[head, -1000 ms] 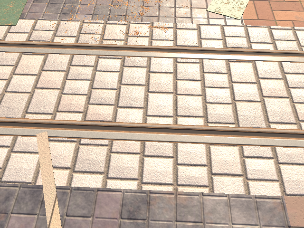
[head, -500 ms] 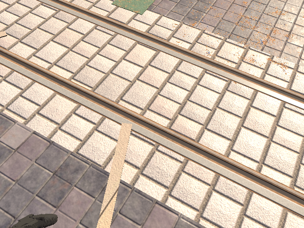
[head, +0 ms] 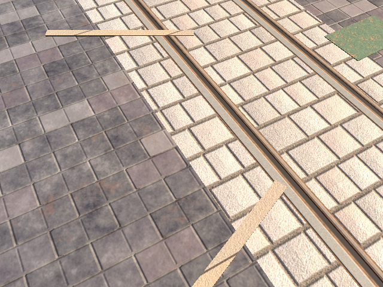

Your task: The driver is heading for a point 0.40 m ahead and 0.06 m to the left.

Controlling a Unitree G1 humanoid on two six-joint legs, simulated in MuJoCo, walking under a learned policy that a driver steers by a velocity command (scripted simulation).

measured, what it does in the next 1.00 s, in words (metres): walks ahead, turning left: left foot, then right foot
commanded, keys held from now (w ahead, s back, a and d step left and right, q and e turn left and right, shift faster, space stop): w+q+shift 0.30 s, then w+e+shift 0.06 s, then shift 0.64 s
